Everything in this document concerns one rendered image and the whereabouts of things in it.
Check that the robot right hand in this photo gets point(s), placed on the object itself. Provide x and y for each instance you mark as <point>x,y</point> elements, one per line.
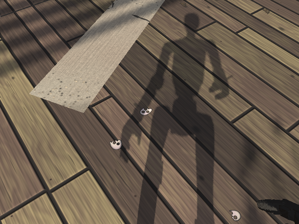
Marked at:
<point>283,207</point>

